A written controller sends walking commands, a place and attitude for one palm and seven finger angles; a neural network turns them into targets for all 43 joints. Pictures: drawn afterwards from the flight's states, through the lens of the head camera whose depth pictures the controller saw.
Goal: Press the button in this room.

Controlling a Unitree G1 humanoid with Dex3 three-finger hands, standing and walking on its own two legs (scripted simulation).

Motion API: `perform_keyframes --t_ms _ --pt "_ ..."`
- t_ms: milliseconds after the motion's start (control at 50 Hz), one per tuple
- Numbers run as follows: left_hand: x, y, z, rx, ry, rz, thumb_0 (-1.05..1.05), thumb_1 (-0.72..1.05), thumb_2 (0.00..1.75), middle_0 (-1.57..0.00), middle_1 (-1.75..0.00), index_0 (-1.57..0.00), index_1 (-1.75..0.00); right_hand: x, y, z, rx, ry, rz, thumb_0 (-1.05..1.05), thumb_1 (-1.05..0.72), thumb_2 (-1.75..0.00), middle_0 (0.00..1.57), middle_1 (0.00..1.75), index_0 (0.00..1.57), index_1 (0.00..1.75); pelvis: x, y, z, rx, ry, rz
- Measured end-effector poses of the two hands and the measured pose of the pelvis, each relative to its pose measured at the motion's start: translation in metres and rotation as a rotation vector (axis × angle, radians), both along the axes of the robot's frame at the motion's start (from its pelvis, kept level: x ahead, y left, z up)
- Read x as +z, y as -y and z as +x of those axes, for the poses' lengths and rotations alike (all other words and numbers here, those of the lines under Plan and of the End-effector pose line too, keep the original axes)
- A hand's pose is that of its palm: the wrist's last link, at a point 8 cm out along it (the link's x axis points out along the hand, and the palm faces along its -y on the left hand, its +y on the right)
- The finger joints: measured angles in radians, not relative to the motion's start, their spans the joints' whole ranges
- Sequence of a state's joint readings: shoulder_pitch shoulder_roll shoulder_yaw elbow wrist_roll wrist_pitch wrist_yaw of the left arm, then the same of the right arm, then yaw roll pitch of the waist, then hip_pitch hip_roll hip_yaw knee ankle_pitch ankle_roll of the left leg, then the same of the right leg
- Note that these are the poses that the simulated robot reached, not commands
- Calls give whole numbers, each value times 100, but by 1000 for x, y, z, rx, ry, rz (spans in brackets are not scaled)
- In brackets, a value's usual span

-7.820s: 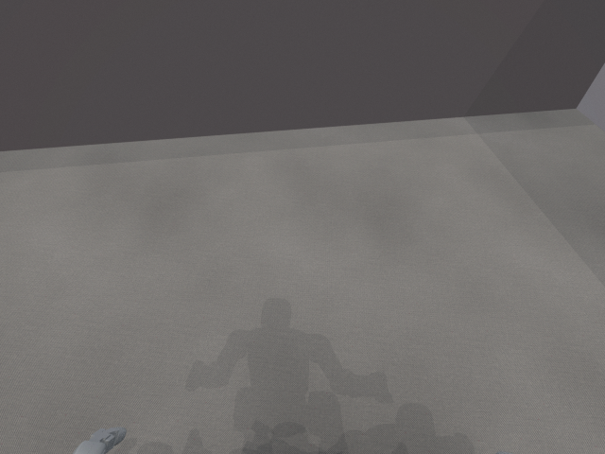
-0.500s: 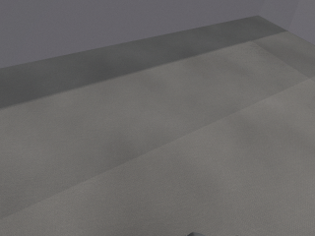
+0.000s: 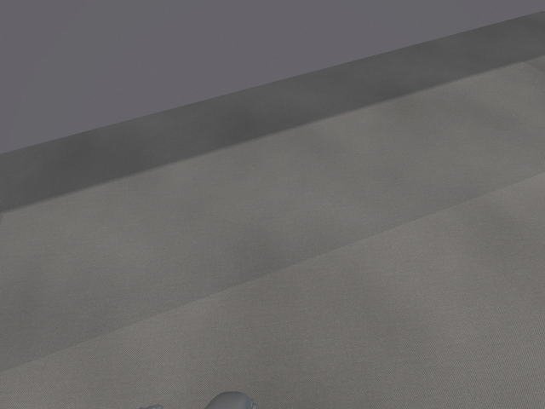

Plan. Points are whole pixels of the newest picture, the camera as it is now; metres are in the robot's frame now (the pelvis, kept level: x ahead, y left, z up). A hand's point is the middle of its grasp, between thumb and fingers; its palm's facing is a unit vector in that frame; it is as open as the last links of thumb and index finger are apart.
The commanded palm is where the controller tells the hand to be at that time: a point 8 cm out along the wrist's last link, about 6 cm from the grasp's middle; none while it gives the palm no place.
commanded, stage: turn or walk to find it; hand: left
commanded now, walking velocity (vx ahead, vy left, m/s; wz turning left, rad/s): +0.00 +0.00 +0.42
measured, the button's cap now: out of the picture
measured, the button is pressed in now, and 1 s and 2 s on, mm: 0 0 0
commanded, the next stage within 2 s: none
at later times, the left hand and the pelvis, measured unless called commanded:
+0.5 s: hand out of the picture -0.05 +0.27 -0.18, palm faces +0.28 -0.93 -0.22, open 7.3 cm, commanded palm none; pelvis -0.03 +0.06 +0.00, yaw +12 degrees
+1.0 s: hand out of the picture -0.03 +0.22 -0.14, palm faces +0.39 -0.88 -0.28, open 7.3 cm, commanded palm none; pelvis -0.06 +0.00 +0.00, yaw +24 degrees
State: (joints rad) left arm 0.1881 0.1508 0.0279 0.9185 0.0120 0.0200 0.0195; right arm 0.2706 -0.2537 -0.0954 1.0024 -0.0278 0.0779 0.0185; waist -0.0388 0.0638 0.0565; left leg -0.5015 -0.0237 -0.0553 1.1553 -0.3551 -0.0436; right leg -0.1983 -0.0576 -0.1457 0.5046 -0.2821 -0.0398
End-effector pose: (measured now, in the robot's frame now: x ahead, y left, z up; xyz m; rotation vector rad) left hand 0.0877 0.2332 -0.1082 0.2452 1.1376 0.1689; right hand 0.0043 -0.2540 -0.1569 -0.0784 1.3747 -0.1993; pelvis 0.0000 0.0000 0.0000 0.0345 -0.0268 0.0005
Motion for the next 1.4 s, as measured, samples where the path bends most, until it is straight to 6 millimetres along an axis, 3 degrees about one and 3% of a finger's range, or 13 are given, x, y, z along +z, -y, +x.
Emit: perform_keyframes --t_ms 100,180,260,380,500,640,760,900,1000,1120,1260,1400 --pt "-7 0 -34 73 -37 -20 0 91 89 -20 -30 -21 -30 5 5 6 60 -28 -20 0 -91 -90 20 30 20 30 1 1 -4 53 -3 -3" --pt "-16 -10 -66 134 -82 -34 0 92 89 -20 -30 -21 -30 9 -1 25 124 -24 -42 0 -91 -90 20 30 20 30 -1 -5 -9 90 -9 -10" --pt "-29 -28 -103 201 -135 -52 0 91 89 -20 -30 -21 -30 15 -20 58 203 34 -67 0 -91 -90 20 30 20 30 -5 -18 -15 128 -10 -23" --pt "-55 -64 -153 299 -210 -79 0 91 89 -20 -30 -21 -30 27 -65 105 316 186 -99 0 -91 -90 20 30 20 30 -15 -44 -26 168 2 -36" --pt "-42 -85 -160 330 -190 -86 0 91 89 -20 -30 -20 -30 45 -95 111 369 236 -96 0 -91 -90 20 30 20 30 -1 -59 -35 211 8 -68" --pt "-28 -94 -145 341 -92 -62 0 91 89 -20 -30 -20 -30 41 -103 91 382 208 -64 0 -90 -90 21 30 21 30 3 -61 -44 257 5 -61" --pt "-19 -85 -130 337 -34 -38 0 91 89 -20 -30 -20 -30 26 -86 59 370 124 -41 0 -90 -90 21 30 21 30 1 -48 -52 302 -4 -50" --pt "-11 -51 -121 342 38 -2 0 91 89 -20 -30 -20 -30 1 -45 28 368 22 -12 0 -90 -90 21 30 21 30 -8 -16 -58 359 -22 -21" --pt "-1 -22 -148 400 32 9 0 91 89 -20 -30 -20 -30 -3 -23 30 404 -17 -2 0 -91 -90 20 30 20 30 -4 2 -62 419 -7 -11" --pt "-2 2 -186 486 -15 -10 0 91 89 -20 -30 -21 -30 3 -13 46 473 -18 -13 0 -91 -90 20 30 20 30 2 13 -64 485 -4 -1" --pt "-14 16 -243 603 -75 -47 0 91 89 -20 -30 -21 -30 9 -32 74 594 -4 -44 0 -91 -90 20 30 20 30 0 10 -74 558 -10 -7" --pt "-43 14 -321 725 -163 -104 0 91 89 -20 -30 -21 -30 19 -97 114 741 151 -58 0 -91 -90 20 30 20 30 -13 -9 -99 627 -4 -43"
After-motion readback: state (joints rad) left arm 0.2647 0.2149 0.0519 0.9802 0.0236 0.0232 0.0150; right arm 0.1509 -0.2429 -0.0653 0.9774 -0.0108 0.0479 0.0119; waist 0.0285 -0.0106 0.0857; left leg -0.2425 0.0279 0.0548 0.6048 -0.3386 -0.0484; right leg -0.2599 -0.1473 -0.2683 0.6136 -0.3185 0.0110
